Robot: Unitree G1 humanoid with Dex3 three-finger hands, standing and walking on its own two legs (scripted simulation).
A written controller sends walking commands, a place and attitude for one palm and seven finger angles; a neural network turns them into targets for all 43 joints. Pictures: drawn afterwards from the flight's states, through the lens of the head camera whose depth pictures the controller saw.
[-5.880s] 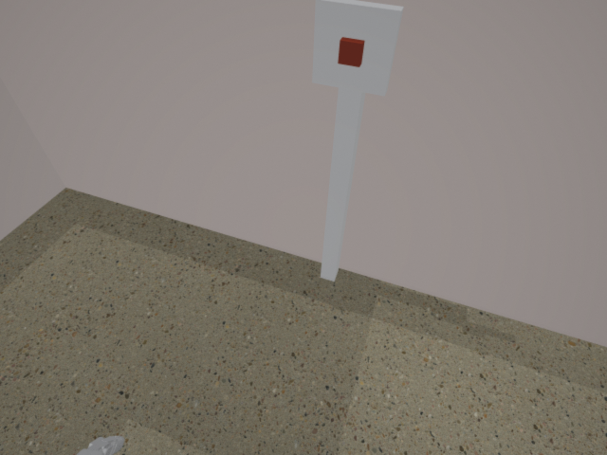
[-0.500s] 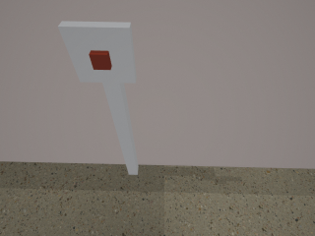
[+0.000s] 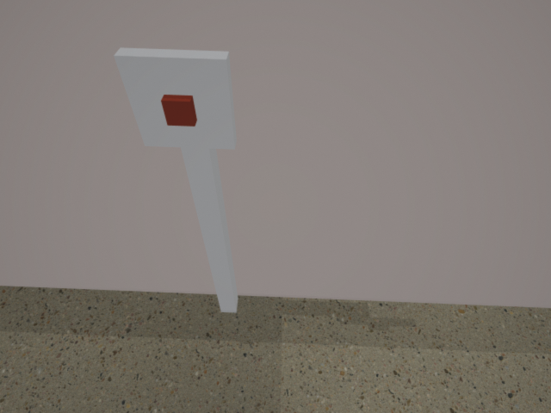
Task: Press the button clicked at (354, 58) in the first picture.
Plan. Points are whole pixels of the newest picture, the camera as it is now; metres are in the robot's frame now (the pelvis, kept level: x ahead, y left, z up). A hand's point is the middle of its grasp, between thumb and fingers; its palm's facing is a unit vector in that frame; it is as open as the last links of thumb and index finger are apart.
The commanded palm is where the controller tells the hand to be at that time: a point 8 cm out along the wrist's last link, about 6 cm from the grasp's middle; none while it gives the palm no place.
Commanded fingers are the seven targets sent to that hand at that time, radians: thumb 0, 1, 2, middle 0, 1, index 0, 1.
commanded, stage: look again from close up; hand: left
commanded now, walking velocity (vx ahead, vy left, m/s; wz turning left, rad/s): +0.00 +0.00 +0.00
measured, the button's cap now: (180, 109) +0.57 +0.21 +0.15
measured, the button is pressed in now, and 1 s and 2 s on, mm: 0 0 0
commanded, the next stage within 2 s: shuffle to correct the standing spot in 0.56 s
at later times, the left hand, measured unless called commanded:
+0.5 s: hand out of the picture +0.03 +0.22 -0.18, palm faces +0.02 -0.98 -0.20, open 7.4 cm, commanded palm none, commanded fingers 0.00 0.90 0.90 -0.20 -0.30 -0.20 -0.30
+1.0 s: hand out of the picture +0.00 +0.19 -0.19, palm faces +0.01 -0.98 -0.18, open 7.4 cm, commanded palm none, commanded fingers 0.00 0.90 0.90 -0.20 -0.30 -0.20 -0.30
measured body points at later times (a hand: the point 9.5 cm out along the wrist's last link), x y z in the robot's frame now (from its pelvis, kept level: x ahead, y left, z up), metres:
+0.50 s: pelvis +0.01 +0.05 -0.01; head +0.01 +0.06 +0.44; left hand +0.03 +0.28 -0.17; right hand +0.01 -0.18 -0.16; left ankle +0.03 +0.14 -0.74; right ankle -0.04 -0.09 -0.74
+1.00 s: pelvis +0.04 +0.02 -0.01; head +0.06 +0.02 +0.44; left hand +0.01 +0.25 -0.17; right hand +0.03 -0.20 -0.17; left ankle +0.03 +0.14 -0.74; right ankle -0.04 -0.09 -0.74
